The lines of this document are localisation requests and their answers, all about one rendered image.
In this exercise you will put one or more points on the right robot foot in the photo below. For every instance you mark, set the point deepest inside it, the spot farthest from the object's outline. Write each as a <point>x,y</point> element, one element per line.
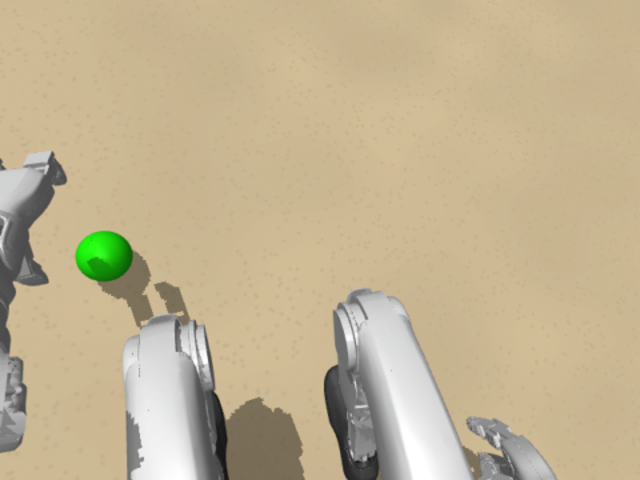
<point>337,414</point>

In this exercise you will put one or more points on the left robot arm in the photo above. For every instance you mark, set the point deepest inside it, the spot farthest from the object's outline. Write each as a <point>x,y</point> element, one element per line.
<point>14,237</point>

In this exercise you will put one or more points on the ball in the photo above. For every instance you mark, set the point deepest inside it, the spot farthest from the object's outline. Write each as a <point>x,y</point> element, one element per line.
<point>104,256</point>

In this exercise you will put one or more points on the left robot hand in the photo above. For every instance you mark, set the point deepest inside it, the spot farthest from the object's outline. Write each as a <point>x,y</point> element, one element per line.
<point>26,193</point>

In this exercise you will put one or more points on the left robot foot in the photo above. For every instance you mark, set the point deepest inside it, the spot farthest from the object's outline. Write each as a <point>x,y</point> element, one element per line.
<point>221,442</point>

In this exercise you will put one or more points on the right robot hand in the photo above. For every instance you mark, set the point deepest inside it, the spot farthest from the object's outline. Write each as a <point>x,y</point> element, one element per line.
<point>521,460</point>

